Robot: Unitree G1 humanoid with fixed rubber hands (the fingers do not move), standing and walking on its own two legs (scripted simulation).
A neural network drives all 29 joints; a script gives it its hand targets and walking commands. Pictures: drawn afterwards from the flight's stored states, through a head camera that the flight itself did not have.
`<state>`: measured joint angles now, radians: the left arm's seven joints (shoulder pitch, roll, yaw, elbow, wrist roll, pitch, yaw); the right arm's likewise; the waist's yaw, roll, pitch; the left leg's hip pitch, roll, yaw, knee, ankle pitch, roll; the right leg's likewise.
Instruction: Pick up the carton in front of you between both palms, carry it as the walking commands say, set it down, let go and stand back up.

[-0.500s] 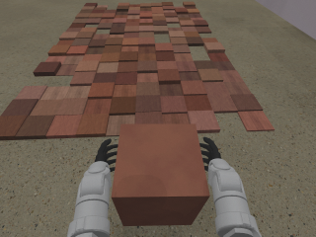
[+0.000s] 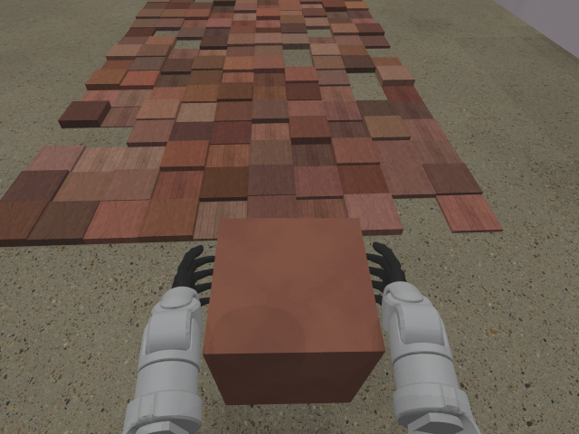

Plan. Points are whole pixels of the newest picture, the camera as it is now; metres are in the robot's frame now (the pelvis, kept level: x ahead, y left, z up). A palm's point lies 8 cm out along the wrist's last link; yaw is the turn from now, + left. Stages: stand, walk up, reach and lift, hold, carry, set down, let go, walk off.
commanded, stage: reach and lift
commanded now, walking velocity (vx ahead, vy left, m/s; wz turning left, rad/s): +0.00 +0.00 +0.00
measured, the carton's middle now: (289, 316) +0.30 +0.00 -0.04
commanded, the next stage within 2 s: hold in 0.40 s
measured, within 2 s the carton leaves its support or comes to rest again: neither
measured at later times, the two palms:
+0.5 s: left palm (181, 293) +0.29 +0.15 +0.04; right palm (394, 289) +0.29 -0.15 +0.04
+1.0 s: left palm (167, 270) +0.31 +0.17 +0.08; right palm (384, 258) +0.32 -0.13 +0.08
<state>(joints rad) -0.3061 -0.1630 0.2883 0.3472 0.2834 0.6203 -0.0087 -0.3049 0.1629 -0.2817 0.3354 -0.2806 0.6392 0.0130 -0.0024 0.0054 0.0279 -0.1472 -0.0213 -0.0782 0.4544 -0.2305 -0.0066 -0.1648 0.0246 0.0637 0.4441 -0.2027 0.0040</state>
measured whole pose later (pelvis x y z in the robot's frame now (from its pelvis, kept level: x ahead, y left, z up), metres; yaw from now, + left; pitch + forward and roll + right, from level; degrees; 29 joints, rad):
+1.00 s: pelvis +0.03 +0.01 -0.01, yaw +2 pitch +1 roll +0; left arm -0.23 -0.14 0.16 0.02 0.19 0.90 0.04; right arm -0.23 0.13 -0.18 0.02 -0.16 0.91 -0.03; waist -0.01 -0.02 -0.16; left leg -0.27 -0.01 -0.01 0.56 -0.35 0.00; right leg -0.28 -0.02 0.03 0.55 -0.30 0.01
